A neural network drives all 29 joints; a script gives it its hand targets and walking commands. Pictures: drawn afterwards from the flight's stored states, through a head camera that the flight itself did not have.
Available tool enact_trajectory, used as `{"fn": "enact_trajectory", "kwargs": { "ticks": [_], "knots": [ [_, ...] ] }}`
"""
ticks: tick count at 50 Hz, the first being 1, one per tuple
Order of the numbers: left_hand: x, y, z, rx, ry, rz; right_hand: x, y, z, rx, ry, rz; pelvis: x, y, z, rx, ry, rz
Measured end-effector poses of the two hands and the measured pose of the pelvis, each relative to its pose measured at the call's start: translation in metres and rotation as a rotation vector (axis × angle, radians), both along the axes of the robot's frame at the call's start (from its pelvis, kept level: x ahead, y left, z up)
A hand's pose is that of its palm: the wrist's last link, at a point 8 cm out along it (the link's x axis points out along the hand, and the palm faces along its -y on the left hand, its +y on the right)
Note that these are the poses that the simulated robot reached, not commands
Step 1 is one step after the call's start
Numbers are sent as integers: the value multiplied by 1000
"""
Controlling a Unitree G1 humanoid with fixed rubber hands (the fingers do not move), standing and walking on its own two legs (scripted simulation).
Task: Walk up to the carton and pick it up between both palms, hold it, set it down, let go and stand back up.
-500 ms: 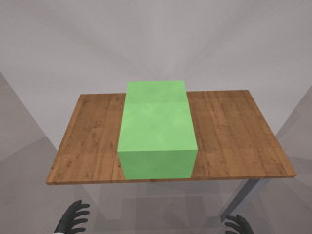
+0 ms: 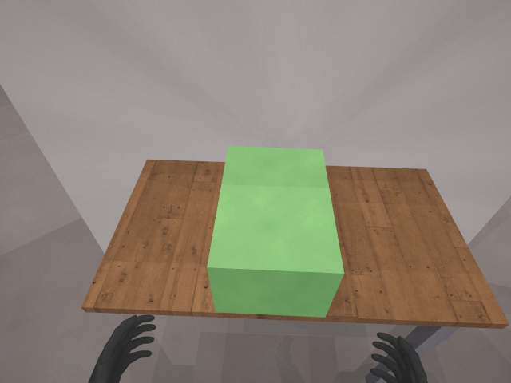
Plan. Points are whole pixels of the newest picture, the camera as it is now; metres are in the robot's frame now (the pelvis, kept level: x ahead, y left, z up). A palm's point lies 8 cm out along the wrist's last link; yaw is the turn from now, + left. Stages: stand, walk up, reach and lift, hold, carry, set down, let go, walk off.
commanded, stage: reach and lift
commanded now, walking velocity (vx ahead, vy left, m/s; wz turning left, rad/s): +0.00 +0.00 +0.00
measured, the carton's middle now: (272, 224) +0.44 +0.02 -0.02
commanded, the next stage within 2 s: none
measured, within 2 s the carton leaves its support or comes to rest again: neither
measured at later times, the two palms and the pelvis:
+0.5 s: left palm (116, 345) +0.18 +0.24 +0.00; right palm (409, 358) +0.19 -0.18 +0.00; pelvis -0.01 +0.01 +0.00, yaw +0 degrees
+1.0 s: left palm (129, 264) +0.28 +0.24 +0.06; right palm (406, 285) +0.28 -0.18 +0.05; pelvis -0.01 +0.00 +0.00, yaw +0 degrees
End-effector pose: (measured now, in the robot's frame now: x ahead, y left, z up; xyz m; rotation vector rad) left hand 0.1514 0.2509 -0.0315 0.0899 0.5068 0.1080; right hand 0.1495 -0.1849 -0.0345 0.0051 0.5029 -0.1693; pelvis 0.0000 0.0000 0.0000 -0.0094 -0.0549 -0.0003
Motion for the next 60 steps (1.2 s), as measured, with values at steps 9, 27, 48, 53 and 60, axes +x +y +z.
{"fn": "enact_trajectory", "kwargs": {
  "ticks": [9, 27, 48, 53, 60],
  "knots": [
    [3, -1, 12, -24, -95, -6, 14, 1, 17, -1, -91, 9, 1, 7, 0, -8, -3, 0],
    [37, -9, 33, -60, -197, 8, 52, 8, 39, 21, -186, 30, -11, 5, -2, -1, -5, 4],
    [124, -6, 86, -67, -216, 0, 126, 7, 82, 44, -226, 15, -8, -2, 1, 1, 36, 6],
    [140, -10, 91, -71, -215, -6, 141, 4, 90, 39, -239, 15, -8, -3, 0, 1, 53, 3],
    [166, -10, 107, -70, -232, -4, 164, 4, 105, 35, -263, 24, -8, -4, 0, 1, 70, -2]
  ]
}}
